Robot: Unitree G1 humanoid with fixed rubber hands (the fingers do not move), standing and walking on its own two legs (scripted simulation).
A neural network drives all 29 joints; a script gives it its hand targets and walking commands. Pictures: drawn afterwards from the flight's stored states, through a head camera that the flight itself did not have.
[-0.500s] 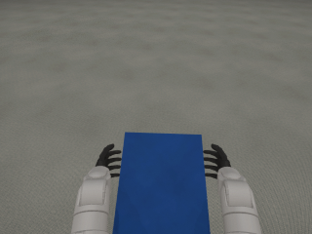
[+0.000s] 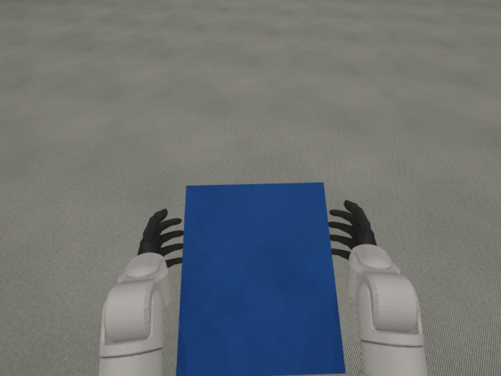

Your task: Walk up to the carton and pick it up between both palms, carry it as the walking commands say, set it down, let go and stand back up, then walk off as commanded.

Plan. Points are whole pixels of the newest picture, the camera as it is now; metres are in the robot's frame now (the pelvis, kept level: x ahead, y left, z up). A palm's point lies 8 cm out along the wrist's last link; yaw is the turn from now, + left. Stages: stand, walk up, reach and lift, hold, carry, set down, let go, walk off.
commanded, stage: carry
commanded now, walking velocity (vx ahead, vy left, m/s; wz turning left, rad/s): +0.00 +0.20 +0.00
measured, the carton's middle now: (256, 273) +0.31 +0.01 +0.01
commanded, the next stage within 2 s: none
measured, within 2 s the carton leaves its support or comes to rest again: neither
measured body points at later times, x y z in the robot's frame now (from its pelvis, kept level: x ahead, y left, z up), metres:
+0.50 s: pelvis -0.01 +0.09 +0.00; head -0.03 +0.08 +0.45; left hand +0.25 +0.25 +0.11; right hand +0.26 -0.05 +0.10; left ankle +0.02 +0.17 -0.72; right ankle -0.03 -0.01 -0.70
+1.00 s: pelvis -0.04 +0.22 +0.00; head -0.04 +0.23 +0.45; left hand +0.21 +0.40 +0.09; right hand +0.24 +0.09 +0.10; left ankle -0.02 +0.32 -0.72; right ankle -0.05 +0.07 -0.68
